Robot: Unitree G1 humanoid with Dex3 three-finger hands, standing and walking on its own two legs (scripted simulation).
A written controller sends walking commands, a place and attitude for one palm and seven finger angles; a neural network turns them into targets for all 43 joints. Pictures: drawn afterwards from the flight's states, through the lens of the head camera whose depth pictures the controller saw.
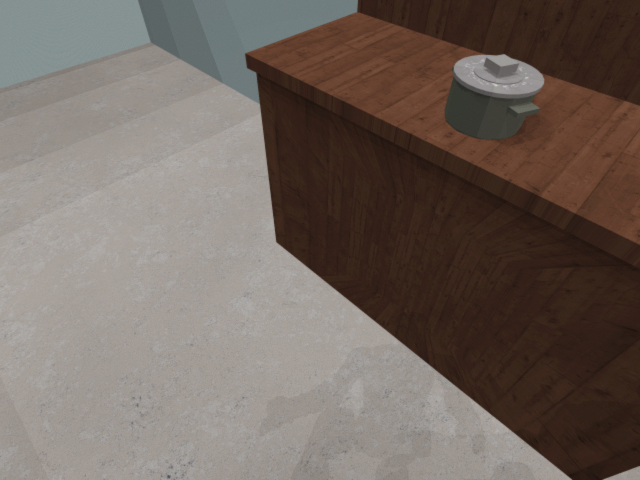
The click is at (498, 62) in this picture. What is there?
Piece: lid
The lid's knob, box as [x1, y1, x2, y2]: [484, 54, 518, 74]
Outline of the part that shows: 486,57 484,65 497,74 515,71 518,65 516,61 504,54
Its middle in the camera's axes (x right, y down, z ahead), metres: +0.35 -0.34 +0.75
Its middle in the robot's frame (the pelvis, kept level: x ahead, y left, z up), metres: +0.82 -0.31 +0.15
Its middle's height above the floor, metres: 0.93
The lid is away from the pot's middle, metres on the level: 0.00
